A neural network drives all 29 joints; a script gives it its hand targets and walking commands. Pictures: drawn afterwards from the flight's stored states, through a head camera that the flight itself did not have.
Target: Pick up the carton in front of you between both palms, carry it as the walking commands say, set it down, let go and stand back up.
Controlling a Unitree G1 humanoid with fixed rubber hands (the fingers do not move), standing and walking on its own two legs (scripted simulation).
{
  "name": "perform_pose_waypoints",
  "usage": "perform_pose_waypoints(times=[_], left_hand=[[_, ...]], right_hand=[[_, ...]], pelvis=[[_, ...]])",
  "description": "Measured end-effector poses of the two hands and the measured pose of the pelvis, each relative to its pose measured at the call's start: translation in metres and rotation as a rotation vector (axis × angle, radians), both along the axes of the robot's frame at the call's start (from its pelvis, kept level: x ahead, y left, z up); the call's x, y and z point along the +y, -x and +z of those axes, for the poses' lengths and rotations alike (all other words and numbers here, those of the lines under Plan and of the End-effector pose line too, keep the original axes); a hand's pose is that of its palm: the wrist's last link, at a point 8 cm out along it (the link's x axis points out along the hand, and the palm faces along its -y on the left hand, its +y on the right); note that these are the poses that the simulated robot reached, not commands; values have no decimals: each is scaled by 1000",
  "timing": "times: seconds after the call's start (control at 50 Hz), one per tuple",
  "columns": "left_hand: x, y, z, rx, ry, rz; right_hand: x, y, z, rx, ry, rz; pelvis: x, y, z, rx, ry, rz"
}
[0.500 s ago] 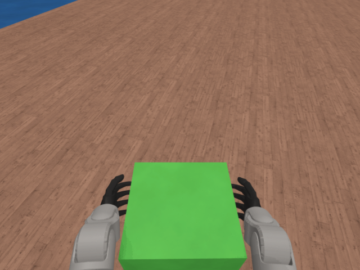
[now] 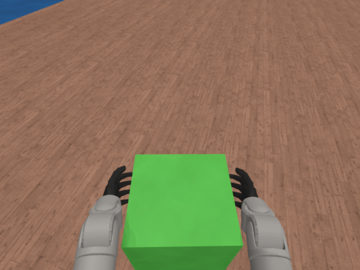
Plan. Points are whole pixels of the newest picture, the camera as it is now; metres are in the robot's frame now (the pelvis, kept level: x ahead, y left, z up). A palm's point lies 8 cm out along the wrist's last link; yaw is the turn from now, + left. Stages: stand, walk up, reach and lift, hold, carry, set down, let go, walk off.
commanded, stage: carry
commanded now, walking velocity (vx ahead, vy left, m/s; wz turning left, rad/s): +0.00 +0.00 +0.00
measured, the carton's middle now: (180, 217) +0.28 +0.00 -0.04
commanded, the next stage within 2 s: hold in 0.62 s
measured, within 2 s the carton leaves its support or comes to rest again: neither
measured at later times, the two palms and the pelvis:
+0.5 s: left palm (109, 203) +0.27 +0.15 +0.04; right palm (247, 206) +0.27 -0.15 +0.04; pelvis -0.01 +0.00 +0.00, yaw +0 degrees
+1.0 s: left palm (97, 223) +0.23 +0.17 +0.05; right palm (242, 210) +0.26 -0.13 +0.04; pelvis -0.04 -0.02 +0.01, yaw +6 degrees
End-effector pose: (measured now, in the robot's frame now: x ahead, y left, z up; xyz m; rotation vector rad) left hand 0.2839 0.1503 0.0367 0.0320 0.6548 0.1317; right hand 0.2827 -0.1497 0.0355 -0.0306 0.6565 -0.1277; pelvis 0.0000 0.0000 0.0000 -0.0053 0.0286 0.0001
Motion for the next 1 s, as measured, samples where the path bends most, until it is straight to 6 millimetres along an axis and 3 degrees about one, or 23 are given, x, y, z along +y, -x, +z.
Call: perform_pose_waypoints(times=[0.64, 0.88, 1.0], left_hand=[[5, 12, 1, 5, -8, -7], [22, 48, 3, 9, -22, 80], [17, 56, 9, 5, -25, 109]], right_hand=[[5, 14, 1, 4, 2, -2], [23, 23, 0, 8, -1, 92], [18, 23, 4, 3, -8, 118]], pelvis=[[6, 14, 0, -19, 2, 2], [-3, 28, 10, -129, -6, 83], [-15, 35, 9, -149, -11, 108]])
